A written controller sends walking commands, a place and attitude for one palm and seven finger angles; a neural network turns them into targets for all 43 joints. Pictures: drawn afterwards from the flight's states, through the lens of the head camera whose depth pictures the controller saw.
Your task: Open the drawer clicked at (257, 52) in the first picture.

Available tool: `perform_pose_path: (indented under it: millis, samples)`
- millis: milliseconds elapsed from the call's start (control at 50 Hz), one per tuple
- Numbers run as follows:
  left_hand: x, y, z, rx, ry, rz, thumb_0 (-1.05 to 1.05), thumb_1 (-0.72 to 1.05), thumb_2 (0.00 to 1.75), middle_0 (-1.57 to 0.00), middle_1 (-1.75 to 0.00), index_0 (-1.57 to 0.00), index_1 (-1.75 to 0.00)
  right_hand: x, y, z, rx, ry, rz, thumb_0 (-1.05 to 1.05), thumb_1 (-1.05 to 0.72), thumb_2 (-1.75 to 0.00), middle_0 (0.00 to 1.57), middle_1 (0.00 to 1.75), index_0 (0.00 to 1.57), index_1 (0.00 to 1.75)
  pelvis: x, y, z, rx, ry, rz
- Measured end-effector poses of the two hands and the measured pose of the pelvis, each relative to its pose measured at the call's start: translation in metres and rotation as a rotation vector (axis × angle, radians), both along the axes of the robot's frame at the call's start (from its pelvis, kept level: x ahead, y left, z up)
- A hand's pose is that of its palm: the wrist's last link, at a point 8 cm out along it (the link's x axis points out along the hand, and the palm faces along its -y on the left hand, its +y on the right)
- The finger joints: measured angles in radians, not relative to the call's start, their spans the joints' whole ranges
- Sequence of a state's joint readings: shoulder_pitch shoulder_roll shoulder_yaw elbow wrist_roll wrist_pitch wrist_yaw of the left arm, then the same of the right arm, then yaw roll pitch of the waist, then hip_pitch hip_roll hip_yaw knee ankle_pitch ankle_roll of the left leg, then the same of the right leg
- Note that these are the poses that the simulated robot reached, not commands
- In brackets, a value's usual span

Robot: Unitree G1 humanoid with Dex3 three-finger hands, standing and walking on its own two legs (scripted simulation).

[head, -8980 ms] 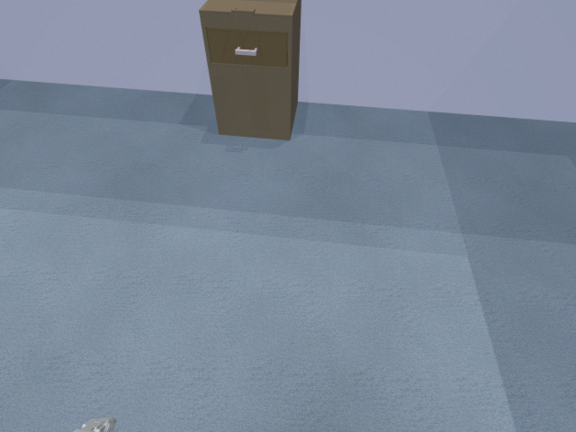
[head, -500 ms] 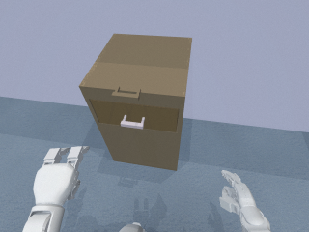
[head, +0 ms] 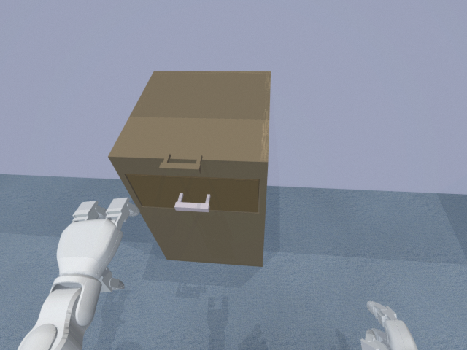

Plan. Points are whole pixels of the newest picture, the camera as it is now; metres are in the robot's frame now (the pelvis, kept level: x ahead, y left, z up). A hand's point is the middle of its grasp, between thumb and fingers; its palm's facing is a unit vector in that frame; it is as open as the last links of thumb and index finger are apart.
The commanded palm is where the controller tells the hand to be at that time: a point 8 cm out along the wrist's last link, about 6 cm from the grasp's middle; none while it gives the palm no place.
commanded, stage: raise the hand with hooked fingers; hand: left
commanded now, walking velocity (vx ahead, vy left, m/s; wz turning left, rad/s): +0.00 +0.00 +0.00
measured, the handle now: (193, 201) +0.55 +0.20 -0.23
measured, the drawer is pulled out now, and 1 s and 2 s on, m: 0.00 0.00 0.00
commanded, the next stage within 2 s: move the hooked fingers above the handle in 0.76 s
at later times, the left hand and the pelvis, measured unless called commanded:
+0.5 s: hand (95, 215) +0.30 +0.26 +0.09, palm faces -0.02 -0.10 -1.00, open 13.8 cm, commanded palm +0.28 +0.26 +0.15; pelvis +0.00 +0.02 +0.02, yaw +0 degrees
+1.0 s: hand (109, 223) +0.30 +0.25 +0.07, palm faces -0.05 -0.10 -0.99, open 13.9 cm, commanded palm +0.30 +0.25 +0.12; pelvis -0.01 +0.01 +0.02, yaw +0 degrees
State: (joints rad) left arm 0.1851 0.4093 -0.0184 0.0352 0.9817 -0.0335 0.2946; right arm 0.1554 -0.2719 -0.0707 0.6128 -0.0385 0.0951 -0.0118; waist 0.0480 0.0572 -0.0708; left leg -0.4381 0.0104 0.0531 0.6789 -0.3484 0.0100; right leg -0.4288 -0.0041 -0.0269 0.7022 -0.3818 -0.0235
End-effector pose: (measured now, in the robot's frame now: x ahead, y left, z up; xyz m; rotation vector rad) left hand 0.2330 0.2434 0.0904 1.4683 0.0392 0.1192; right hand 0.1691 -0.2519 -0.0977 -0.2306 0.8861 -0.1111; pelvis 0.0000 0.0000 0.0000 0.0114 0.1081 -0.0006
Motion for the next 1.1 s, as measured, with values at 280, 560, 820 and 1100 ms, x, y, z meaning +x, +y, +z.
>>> perform_pose_path:
  millis: [280,560,820,1100]
  samples:
    - [0.03,0.014,0.039,0.01,0.022,-0.015,0.0,-0.47,0.31,-0.32,-1.18,-0.32,-1.18,0.035,0.062,0.026,0.095,-0.095,0.098,0.01,-0.91,-0.89,0.2,0.3,0.2,0.3,-0.001,0.012,0.013,-0.008,-0.064,0.01]
    - [0.044,0.021,0.048,-0.003,0.078,-0.092,0.0,-0.49,0.3,-0.32,-1.2,-0.32,-1.2,-0.003,0.049,0.013,0.073,0.032,0.046,0.01,-0.91,-0.89,0.2,0.3,0.2,0.3,-0.001,0.02,0.018,-0.015,-0.058,0.005]
    - [0.042,0.019,0.048,0.01,0.029,-0.08,0.0,-0.49,0.3,-0.32,-1.2,-0.32,-1.2,-0.016,0.033,0.01,0.065,0.055,0.0,0.01,-0.91,-0.89,0.2,0.3,0.2,0.3,-0.004,0.018,0.018,-0.012,-0.051,0.004]
    - [0.058,0.002,0.01,0.007,0.13,-0.115,0.0,-0.49,0.3,-0.32,-1.2,-0.32,-1.2,-0.005,0.032,0.01,0.063,0.017,0.026,0.01,-0.91,-0.89,0.2,0.3,0.2,0.3,-0.008,0.006,0.013,-0.008,-0.016,0.01]
